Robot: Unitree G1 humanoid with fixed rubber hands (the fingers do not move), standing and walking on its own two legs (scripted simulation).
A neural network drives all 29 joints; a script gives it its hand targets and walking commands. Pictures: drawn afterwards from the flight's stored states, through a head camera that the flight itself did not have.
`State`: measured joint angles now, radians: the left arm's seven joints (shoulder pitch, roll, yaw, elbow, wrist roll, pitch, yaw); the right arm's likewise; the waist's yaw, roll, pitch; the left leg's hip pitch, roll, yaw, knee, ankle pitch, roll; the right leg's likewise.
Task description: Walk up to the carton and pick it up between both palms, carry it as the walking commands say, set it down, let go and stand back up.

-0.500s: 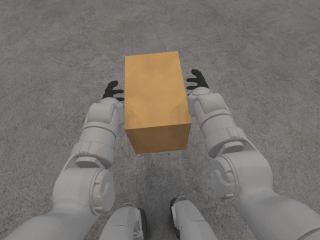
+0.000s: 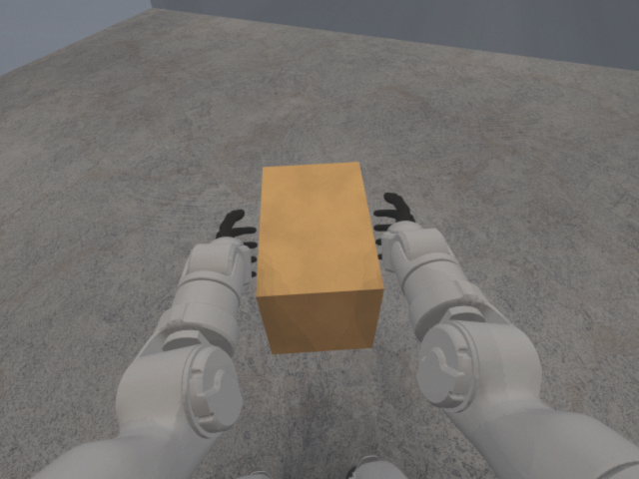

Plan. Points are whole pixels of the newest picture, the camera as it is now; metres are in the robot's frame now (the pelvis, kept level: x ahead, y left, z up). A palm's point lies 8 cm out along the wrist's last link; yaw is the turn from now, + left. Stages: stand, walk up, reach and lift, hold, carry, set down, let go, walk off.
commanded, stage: reach and lift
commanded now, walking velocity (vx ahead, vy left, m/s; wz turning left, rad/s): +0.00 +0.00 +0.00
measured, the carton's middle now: (316, 255) +0.45 +0.00 +0.00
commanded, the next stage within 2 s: hold in 0.06 s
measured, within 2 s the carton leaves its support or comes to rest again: neither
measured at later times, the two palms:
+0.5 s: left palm (223, 247) +0.40 +0.13 +0.08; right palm (394, 238) +0.41 -0.11 +0.07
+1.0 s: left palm (212, 254) +0.41 +0.15 +0.06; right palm (375, 239) +0.42 -0.09 +0.06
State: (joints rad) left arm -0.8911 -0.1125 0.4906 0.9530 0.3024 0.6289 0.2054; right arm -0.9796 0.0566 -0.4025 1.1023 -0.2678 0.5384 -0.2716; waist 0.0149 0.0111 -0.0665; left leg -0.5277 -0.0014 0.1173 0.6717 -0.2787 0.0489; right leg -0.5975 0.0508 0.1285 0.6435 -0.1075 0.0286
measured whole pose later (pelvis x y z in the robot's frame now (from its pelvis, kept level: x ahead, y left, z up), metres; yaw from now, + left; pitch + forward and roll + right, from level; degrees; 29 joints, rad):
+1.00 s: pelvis +0.08 +0.03 +0.01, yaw +0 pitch +7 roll +1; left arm -0.58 -0.22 0.45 0.66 0.30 0.65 0.21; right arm -0.64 0.21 -0.40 0.75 -0.27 0.58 -0.26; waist 0.01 0.01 -0.20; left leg -0.49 0.00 0.11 0.60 -0.23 0.04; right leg -0.55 0.05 0.13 0.57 -0.14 0.01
